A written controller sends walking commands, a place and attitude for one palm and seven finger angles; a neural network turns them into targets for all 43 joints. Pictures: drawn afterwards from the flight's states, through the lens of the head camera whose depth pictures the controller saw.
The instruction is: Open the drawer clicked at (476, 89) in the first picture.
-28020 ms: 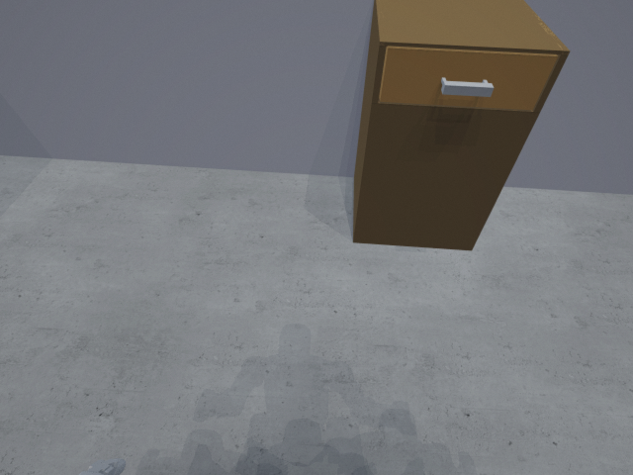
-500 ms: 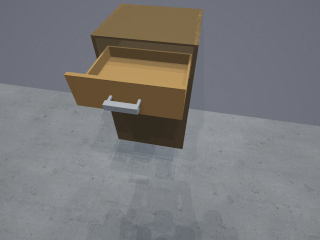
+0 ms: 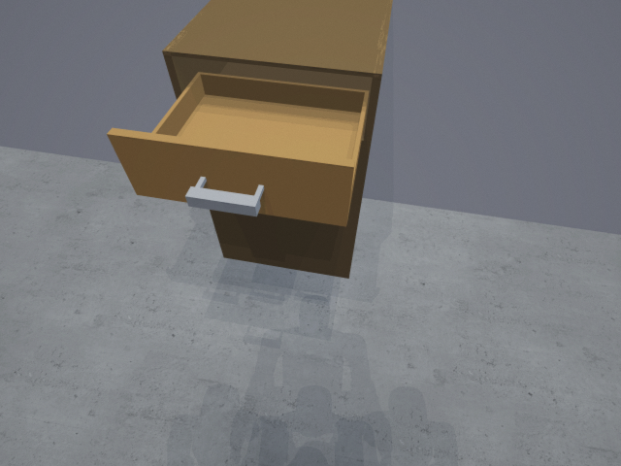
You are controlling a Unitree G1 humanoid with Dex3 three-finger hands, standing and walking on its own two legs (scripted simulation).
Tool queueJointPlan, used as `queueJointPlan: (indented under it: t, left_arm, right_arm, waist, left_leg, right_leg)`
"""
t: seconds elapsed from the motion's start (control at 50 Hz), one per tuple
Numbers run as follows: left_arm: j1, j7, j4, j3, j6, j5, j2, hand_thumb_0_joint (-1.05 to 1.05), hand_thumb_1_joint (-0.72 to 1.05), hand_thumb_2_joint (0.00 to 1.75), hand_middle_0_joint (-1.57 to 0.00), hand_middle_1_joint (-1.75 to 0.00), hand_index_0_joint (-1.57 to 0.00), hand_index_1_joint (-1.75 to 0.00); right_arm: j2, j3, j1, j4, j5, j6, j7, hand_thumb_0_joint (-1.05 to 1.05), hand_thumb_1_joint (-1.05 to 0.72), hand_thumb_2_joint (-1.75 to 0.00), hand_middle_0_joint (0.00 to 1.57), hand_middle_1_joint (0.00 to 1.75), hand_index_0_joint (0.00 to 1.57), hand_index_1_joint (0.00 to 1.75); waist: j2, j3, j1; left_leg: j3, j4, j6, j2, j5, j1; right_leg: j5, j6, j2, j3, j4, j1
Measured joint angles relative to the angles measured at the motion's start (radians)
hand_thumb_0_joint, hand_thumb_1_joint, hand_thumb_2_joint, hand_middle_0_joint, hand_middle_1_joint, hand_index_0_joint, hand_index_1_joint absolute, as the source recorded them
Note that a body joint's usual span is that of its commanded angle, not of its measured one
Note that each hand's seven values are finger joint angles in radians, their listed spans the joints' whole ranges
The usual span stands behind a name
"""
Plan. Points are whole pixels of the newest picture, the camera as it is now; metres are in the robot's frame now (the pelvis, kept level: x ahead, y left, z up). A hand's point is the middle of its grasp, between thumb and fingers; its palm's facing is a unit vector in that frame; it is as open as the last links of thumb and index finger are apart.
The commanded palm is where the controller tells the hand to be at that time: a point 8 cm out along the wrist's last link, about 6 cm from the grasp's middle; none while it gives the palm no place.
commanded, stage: look to check the result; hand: left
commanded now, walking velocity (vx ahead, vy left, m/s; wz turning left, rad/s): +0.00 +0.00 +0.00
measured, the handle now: (227, 193) +0.57 +0.19 -0.04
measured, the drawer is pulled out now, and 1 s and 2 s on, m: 0.30 0.30 0.30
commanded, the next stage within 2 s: stand and wait in 0.20 s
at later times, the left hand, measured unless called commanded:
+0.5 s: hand out of the picture +0.03 +0.18 -0.18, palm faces +0.02 -0.98 -0.20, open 7.4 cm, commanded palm none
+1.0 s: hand out of the picture +0.05 +0.20 -0.17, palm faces +0.01 -0.98 -0.22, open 7.4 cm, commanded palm none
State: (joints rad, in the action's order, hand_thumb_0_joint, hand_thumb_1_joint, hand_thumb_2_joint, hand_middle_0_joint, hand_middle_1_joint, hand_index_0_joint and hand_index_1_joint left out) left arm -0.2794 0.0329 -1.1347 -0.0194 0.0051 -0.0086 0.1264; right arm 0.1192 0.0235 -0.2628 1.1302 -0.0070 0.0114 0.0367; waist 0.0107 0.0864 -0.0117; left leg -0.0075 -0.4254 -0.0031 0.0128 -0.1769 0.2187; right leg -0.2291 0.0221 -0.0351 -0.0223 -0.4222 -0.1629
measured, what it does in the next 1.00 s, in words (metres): stands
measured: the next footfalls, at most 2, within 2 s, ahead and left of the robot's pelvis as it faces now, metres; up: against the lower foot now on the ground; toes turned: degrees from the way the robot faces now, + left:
none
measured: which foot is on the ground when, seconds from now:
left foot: down 0.00-1.00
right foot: down 0.00-1.00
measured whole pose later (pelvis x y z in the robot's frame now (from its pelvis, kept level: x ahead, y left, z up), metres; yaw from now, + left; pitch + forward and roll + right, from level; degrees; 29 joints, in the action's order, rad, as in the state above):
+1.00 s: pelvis +0.02 +0.01 +0.00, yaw +0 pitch -1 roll +0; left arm -0.21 0.02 -1.12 -0.03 0.00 -0.01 0.19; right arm 0.17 0.03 -0.19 1.13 -0.01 0.00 0.03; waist -0.01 0.08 -0.01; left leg -0.02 -0.38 0.01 0.00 -0.19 0.17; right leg -0.23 0.01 -0.02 -0.03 -0.36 -0.10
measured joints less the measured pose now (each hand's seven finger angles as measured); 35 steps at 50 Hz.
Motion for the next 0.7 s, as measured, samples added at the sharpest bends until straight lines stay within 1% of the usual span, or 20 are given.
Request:
queueJointPlan:
  t: [0.2, 0.7]
  left_arm:
    - [0.022, 0.000, 0.002, -0.001, -0.003, -0.001, 0.003, 0.00, 0.91, 0.90, -0.20, -0.30, -0.20, -0.30]
    - [0.051, -0.003, 0.012, -0.008, -0.006, 0.000, 0.040, 0.00, 0.91, 0.90, -0.20, -0.30, -0.20, -0.30]
  right_arm:
    - [0.012, 0.000, 0.018, 0.002, -0.002, 0.000, 0.002, 0.01, -0.92, -0.90, 0.19, 0.29, 0.19, 0.29]
    - [0.026, 0.000, 0.042, 0.005, -0.001, -0.009, 0.000, 0.01, -0.91, -0.90, 0.20, 0.29, 0.20, 0.29]
  waist:
    - [-0.002, -0.004, 0.000]
    - [-0.012, -0.001, -0.002]
  left_leg:
    - [0.000, 0.008, -0.001, 0.000, -0.006, -0.011]
    - [-0.010, 0.029, 0.005, -0.005, -0.017, -0.038]
  right_leg:
    - [-0.004, 0.000, 0.000, -0.001, 0.012, 0.013]
    - [-0.007, -0.007, 0.006, -0.011, 0.043, 0.042]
